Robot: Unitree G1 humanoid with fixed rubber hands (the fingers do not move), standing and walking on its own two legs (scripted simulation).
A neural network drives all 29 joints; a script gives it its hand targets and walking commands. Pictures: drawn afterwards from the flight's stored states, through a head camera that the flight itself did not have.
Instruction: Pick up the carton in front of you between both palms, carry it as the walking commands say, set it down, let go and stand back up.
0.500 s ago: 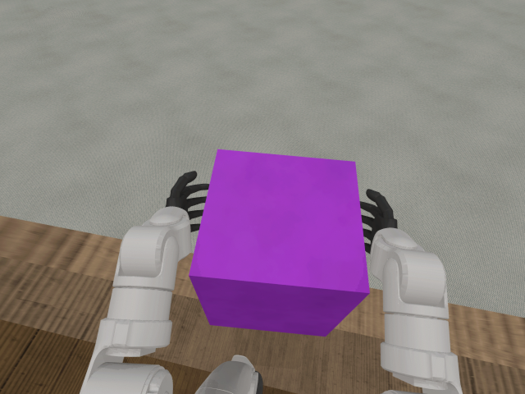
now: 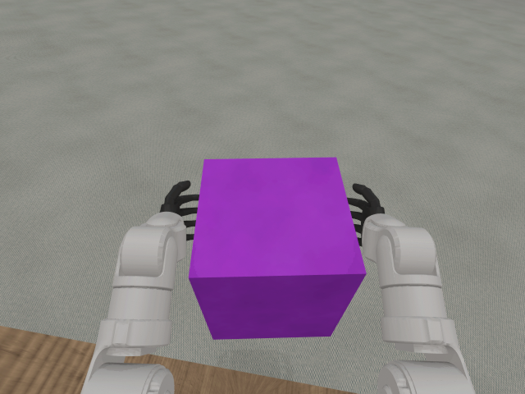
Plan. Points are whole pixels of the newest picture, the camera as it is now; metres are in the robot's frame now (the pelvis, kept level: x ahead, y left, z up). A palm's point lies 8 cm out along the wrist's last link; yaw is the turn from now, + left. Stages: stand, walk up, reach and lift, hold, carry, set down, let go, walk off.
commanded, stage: carry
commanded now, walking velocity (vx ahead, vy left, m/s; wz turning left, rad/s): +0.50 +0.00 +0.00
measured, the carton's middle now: (271, 253) +0.35 +0.02 +0.04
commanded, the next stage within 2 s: none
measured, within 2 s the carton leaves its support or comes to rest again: neither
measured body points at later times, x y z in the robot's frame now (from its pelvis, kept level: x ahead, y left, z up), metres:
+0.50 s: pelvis +0.39 +0.03 -0.17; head +0.42 +0.03 +0.28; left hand +0.76 +0.15 -0.11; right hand +0.72 -0.15 -0.11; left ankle +0.35 +0.07 -0.85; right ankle +0.45 -0.11 -0.81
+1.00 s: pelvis +0.79 +0.01 -0.28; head +0.86 +0.02 +0.16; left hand +1.12 +0.21 -0.23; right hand +1.16 -0.09 -0.24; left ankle +0.94 +0.15 -0.96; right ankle +0.73 -0.06 -1.00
